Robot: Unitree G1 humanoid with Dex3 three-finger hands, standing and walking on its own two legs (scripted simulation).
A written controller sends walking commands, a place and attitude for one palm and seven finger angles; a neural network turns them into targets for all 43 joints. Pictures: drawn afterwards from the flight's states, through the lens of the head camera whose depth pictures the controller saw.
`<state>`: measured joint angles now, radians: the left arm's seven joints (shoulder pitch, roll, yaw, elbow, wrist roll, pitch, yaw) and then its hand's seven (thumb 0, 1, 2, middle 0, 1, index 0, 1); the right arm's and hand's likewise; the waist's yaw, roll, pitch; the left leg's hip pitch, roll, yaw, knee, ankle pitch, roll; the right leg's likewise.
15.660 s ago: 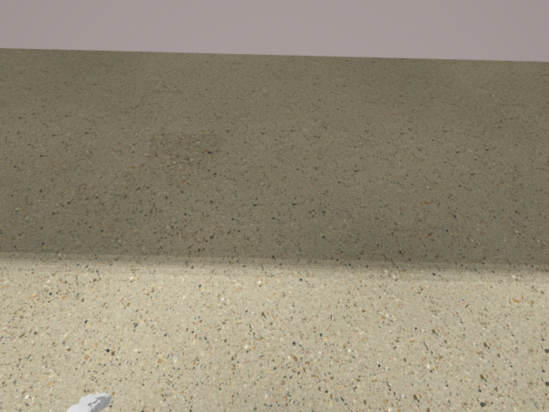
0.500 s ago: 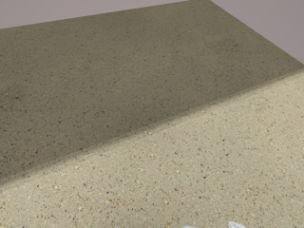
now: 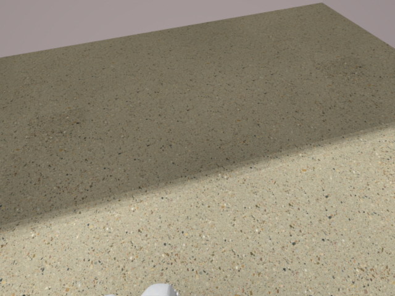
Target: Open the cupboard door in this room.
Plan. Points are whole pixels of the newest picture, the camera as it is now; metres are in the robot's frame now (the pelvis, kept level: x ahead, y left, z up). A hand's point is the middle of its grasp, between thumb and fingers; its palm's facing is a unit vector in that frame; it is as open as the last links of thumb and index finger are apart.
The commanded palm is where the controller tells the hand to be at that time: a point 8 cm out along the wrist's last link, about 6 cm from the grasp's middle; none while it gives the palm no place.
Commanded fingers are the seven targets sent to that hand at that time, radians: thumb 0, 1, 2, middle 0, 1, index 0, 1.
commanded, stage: turn or walk to find it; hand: left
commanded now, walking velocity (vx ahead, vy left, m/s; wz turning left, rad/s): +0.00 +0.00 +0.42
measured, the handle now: out of the picture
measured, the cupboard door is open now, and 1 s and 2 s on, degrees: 0 0 0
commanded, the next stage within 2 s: stand and wait in 0.90 s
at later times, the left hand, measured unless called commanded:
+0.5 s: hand out of the picture +0.02 +0.25 -0.16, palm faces +0.22 -0.94 -0.26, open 7.3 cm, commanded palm none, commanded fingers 0.00 0.90 0.90 -0.20 -0.30 -0.20 -0.30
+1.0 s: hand out of the picture -0.09 +0.20 -0.17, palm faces +0.44 -0.87 -0.24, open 7.3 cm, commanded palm none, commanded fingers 0.00 0.90 0.90 -0.20 -0.30 -0.20 -0.30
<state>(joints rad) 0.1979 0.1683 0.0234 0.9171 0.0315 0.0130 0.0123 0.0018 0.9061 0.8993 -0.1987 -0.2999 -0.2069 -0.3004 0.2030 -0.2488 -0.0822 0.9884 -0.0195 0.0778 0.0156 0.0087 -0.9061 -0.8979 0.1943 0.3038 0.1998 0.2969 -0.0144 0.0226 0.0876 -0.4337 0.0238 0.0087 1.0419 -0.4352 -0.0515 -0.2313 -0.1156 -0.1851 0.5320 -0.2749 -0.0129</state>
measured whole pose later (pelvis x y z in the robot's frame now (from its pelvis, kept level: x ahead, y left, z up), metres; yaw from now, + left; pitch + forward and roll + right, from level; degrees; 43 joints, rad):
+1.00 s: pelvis -0.04 +0.01 -0.01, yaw +25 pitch +0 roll +1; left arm 0.25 0.20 0.04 0.97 0.03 0.01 0.01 0.00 0.91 0.90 -0.20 -0.30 -0.21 -0.30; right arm 0.15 -0.24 -0.06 1.00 -0.01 0.05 0.00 0.01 -0.91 -0.90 0.19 0.30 0.20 0.30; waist 0.03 -0.02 0.10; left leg -0.26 0.03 0.05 0.62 -0.35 -0.04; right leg -0.24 -0.14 -0.23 0.59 -0.33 0.01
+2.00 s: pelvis -0.08 +0.02 -0.01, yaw -3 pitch +0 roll -1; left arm 0.08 0.25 0.07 0.90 0.02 0.06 -0.03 0.00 0.91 0.90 -0.19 -0.30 -0.20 -0.30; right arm 0.26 -0.20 -0.06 0.98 -0.03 0.01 -0.01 0.01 -0.90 -0.90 0.20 0.30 0.20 0.30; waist -0.03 0.03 0.10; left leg -0.23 0.16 0.26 0.58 -0.32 -0.03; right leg -0.30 -0.04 -0.08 0.66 -0.36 0.04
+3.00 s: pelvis -0.13 +0.01 -0.01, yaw -33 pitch -1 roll +1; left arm 0.12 0.19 0.05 0.90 0.02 0.03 0.00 0.00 0.91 0.90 -0.20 -0.30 -0.20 -0.30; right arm 0.21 -0.26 -0.07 0.98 -0.02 0.07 -0.02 0.01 -0.91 -0.90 0.20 0.30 0.20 0.30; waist -0.02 0.05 0.11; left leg -0.45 0.11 0.07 1.09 -0.47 -0.06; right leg -0.28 0.00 -0.05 0.58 -0.29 -0.04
